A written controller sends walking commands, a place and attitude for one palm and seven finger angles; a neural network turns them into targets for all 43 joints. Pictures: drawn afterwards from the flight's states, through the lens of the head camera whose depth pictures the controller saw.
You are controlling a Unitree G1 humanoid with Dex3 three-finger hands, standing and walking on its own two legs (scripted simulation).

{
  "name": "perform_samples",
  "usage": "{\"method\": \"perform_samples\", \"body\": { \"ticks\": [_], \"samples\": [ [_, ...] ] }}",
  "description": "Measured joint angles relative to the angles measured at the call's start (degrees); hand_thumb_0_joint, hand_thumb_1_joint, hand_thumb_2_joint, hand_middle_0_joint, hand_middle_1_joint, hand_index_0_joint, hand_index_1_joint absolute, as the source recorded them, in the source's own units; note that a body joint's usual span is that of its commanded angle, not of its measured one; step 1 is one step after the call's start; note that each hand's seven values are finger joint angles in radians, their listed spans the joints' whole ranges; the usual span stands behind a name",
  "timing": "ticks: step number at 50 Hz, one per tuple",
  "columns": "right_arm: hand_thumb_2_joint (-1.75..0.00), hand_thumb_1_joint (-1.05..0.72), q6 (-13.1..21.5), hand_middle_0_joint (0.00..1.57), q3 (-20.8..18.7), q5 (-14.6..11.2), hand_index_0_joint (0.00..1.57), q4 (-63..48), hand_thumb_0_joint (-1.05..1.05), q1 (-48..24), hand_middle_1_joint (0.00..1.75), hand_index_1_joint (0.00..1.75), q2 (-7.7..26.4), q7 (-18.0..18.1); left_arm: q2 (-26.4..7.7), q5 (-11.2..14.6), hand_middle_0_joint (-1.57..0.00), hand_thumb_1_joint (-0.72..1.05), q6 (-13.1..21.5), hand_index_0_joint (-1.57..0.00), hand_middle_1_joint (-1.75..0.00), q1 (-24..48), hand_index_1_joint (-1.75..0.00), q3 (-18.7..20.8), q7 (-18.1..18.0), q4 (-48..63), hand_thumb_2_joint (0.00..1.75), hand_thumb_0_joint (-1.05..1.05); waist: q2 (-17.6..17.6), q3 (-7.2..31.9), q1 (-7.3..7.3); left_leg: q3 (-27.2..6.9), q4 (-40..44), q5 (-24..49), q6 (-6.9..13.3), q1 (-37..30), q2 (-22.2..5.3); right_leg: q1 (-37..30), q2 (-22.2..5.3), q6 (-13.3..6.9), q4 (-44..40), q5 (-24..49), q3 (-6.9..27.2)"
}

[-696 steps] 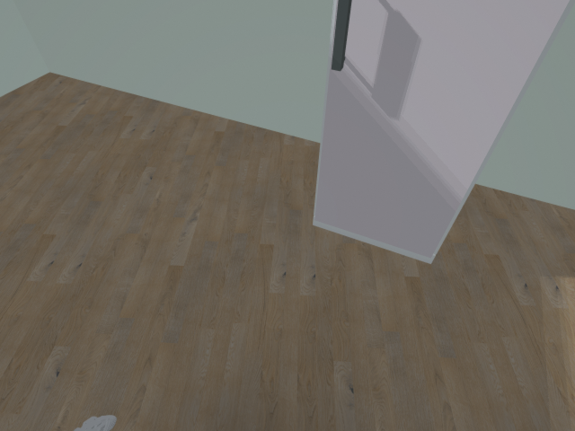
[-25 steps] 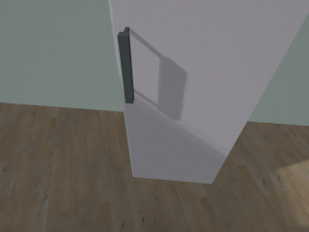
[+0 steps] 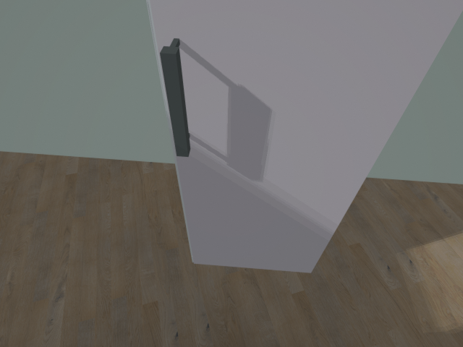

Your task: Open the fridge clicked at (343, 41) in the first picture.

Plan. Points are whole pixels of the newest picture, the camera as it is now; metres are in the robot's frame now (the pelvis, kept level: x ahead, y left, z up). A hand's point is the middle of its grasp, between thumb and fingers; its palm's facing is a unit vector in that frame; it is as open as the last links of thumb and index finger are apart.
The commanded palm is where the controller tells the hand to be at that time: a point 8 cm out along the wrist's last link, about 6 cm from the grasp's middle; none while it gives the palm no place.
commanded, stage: look again from close up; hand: left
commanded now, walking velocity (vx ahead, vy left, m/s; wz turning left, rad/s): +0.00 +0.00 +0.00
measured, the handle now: (180, 102) +0.53 +0.14 +0.15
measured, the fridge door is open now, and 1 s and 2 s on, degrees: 0 0 0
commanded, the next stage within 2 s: raise the hand to about handle height in 1.58 s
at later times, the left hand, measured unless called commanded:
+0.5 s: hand out of the picture +0.05 +0.20 -0.17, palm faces -0.02 -0.97 -0.26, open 7.3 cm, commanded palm none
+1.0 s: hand out of the picture +0.03 +0.21 -0.17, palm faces -0.02 -0.97 -0.25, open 7.3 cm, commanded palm none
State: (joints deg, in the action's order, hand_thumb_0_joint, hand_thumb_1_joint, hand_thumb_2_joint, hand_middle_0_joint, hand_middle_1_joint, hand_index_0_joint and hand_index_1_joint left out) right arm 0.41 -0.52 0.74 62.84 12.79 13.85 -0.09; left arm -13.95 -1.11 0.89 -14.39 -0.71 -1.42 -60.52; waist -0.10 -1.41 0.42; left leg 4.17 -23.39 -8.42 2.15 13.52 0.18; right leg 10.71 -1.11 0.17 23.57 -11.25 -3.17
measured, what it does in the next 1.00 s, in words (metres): stands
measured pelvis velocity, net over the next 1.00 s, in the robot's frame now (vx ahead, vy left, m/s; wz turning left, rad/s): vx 0.02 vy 0.00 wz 0.00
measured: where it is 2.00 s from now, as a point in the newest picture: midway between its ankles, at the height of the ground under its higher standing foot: outside the picture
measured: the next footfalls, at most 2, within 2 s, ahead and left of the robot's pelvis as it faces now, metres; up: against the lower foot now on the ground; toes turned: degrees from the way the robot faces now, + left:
none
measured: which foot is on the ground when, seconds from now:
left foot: down 0.00-1.00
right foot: down 0.00-1.00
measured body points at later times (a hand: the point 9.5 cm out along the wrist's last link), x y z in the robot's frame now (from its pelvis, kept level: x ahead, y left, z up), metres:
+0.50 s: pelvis +0.01 +0.00 +0.00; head +0.01 +0.00 +0.45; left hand +0.05 +0.26 -0.15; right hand +0.05 -0.26 -0.15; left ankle +0.05 +0.09 -0.74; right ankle +0.02 -0.12 -0.74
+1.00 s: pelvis +0.02 +0.00 +0.00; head +0.02 +0.01 +0.45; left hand +0.04 +0.26 -0.15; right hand +0.05 -0.25 -0.15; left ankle +0.05 +0.09 -0.74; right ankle +0.02 -0.12 -0.74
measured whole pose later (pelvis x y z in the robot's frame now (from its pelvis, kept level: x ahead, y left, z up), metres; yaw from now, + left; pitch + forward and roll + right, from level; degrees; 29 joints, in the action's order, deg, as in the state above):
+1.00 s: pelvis +0.02 +0.00 +0.00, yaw +0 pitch -2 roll +0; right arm 0.3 -0.1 0.6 64.6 11.6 13.4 0.1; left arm -13.6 -0.9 0.7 -14.4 -0.7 -1.5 -63.0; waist -0.4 -2.0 0.0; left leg 4.6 -20.2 -8.3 2.4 10.2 0.8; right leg 7.6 -1.6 0.8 20.4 -11.0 -2.7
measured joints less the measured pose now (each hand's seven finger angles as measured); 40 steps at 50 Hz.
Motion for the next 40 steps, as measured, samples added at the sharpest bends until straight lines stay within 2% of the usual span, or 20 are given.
{"method": "perform_samples", "body": {
  "ticks": [17,40],
  "samples": [
    [-0.89,-0.91,-0.04,0.20,0.35,-0.14,0.20,0.88,0.00,-1.74,0.30,0.30,-0.53,0.03,0.07,0.23,-0.20,0.91,0.04,-0.20,-0.30,1.59,-0.30,-0.09,-0.26,-0.47,0.89,0.00,0.06,-0.62,0.04,0.25,1.37,-0.30,-0.24,-2.27,-0.14,-2.31,0.23,-0.01,-1.74,0.00,0.29],
    [-0.89,-0.91,-0.17,0.20,0.37,-0.16,0.20,1.55,0.00,-1.17,0.30,0.30,-0.38,0.15,0.22,0.22,-0.20,0.91,-0.14,-0.20,-0.30,-0.38,-0.30,-0.06,-0.09,-2.37,0.89,0.00,-0.17,-0.80,-0.41,0.22,2.85,0.19,0.12,-3.03,0.39,-3.08,-0.21,0.40,-3.11,0.43,0.27]
  ]
}}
